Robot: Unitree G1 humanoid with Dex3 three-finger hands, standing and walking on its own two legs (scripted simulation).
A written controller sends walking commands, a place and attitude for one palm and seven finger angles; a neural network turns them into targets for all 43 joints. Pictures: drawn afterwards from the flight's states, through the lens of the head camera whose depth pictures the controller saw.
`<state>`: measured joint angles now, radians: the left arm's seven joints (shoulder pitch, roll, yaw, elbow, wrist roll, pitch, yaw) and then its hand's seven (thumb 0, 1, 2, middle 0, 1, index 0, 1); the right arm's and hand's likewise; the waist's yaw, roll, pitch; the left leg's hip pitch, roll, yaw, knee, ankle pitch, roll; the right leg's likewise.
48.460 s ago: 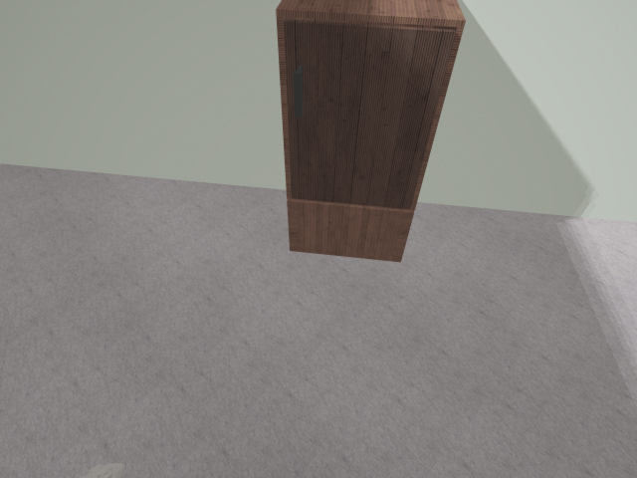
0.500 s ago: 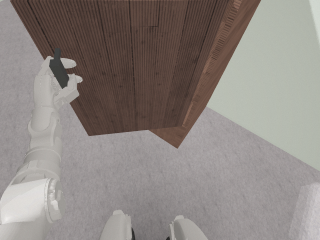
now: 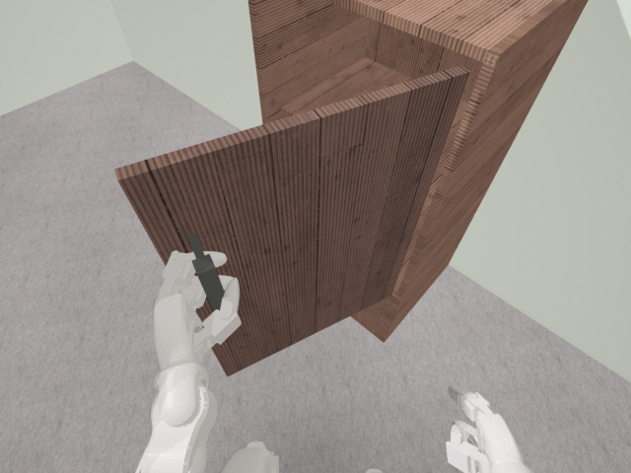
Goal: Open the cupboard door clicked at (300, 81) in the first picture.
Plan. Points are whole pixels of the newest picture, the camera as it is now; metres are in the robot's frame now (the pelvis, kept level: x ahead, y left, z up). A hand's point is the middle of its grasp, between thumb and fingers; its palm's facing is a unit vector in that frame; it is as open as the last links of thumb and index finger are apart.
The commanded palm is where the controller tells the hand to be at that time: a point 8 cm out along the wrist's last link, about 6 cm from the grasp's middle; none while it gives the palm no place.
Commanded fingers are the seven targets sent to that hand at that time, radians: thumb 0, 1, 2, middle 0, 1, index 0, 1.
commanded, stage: pull the door open along its arc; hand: left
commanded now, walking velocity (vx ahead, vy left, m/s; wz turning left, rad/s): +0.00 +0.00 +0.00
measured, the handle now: (209, 279) +0.35 +0.16 +0.05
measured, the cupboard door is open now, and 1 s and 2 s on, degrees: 70 79 81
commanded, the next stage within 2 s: open thumb and fingers to let go in 0.26 s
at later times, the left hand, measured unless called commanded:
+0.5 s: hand (270, 345) +0.26 +0.07 +0.05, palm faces +0.44 -0.90 -0.01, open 6.0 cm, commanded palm +0.21 +0.11 +0.05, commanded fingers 0.00 0.34 0.66 -0.36 -1.29 -0.36 -1.29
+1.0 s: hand (265, 348) +0.26 +0.07 +0.05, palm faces +0.40 -0.92 +0.01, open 13.9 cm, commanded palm +0.21 +0.12 +0.05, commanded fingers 0.00 -0.50 0.30 -0.21 -0.65 -0.21 -0.65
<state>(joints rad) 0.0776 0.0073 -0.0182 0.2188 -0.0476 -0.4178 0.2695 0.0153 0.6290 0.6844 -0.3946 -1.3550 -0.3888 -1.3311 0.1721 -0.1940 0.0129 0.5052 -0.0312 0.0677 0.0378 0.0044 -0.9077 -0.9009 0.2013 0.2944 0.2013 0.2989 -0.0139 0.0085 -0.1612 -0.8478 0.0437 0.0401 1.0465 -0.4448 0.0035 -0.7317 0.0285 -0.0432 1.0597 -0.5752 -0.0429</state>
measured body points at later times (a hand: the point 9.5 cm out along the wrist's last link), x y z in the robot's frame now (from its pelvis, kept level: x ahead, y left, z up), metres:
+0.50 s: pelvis +0.00 -0.04 +0.00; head +0.04 -0.07 +0.44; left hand +0.23 +0.11 +0.05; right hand +0.17 -0.26 -0.12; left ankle +0.04 +0.12 -0.67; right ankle -0.03 -0.09 -0.67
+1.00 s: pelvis +0.00 -0.02 +0.00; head +0.04 -0.04 +0.45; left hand +0.23 +0.12 +0.05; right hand +0.19 -0.23 -0.10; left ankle +0.04 +0.12 -0.67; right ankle -0.03 -0.09 -0.67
